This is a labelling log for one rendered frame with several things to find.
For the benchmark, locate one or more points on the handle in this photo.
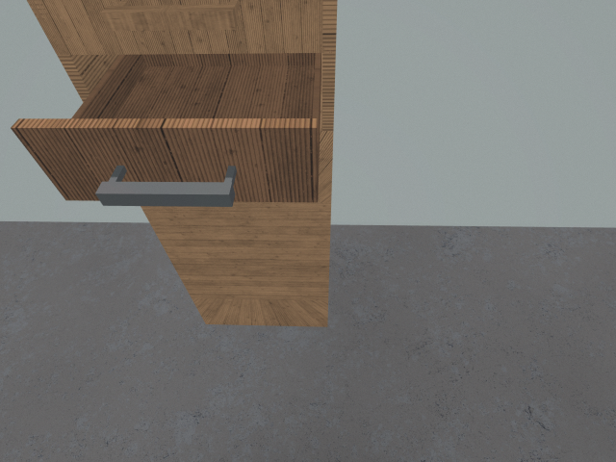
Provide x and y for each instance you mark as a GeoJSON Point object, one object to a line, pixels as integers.
{"type": "Point", "coordinates": [170, 18]}
{"type": "Point", "coordinates": [188, 194]}

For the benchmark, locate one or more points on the cabinet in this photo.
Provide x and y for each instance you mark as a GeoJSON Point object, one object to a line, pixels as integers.
{"type": "Point", "coordinates": [256, 263]}

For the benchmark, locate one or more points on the drawer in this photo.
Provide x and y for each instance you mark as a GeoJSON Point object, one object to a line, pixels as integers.
{"type": "Point", "coordinates": [186, 118]}

